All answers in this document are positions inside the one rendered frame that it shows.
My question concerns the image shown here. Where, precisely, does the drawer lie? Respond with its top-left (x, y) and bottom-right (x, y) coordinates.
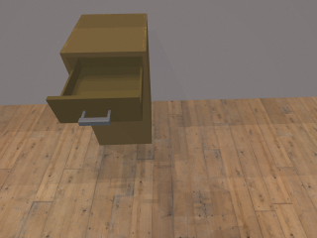
top-left (46, 56), bottom-right (144, 124)

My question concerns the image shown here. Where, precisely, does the handle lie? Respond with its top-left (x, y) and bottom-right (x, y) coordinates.
top-left (78, 110), bottom-right (112, 126)

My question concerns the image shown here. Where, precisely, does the cabinet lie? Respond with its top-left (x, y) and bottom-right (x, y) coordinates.
top-left (59, 13), bottom-right (152, 146)

